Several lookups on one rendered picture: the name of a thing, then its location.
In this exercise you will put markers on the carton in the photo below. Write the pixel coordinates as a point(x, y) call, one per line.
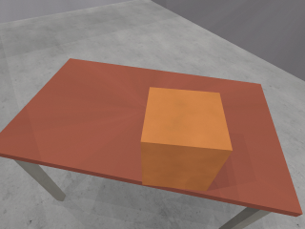
point(185, 139)

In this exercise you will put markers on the table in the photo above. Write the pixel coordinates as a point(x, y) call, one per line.
point(89, 119)

